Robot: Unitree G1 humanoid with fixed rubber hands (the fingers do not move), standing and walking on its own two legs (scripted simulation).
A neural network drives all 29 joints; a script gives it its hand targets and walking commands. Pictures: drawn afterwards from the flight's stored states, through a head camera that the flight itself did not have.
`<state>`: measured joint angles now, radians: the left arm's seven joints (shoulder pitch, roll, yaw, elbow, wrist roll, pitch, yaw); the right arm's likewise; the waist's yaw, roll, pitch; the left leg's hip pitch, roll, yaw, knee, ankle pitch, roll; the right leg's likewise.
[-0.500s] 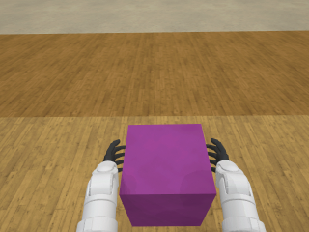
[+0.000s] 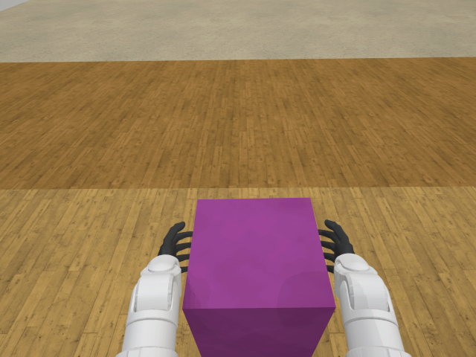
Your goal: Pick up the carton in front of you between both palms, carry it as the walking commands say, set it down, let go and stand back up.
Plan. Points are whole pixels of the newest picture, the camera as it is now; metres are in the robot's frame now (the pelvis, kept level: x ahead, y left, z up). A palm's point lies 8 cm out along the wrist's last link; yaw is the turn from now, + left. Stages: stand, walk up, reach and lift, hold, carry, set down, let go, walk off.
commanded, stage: reach and lift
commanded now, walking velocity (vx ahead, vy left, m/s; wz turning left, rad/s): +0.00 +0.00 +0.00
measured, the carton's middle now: (255, 281) +0.29 +0.00 -0.04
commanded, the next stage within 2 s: hold in 0.02 s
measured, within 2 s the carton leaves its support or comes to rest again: neither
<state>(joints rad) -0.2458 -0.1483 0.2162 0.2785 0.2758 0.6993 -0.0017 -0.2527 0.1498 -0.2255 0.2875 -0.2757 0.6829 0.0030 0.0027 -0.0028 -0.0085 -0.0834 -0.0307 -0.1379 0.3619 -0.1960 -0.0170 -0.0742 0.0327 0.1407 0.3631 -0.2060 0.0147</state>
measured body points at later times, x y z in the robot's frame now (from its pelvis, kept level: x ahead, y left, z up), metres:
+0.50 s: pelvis -0.01 +0.00 +0.00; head -0.06 +0.00 +0.45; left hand +0.29 +0.15 +0.04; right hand +0.29 -0.15 +0.04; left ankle +0.01 +0.13 -0.75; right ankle +0.00 -0.13 -0.75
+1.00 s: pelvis -0.01 +0.00 +0.00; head -0.05 +0.00 +0.45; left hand +0.29 +0.15 +0.04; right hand +0.29 -0.15 +0.04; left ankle +0.01 +0.13 -0.75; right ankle +0.00 -0.13 -0.75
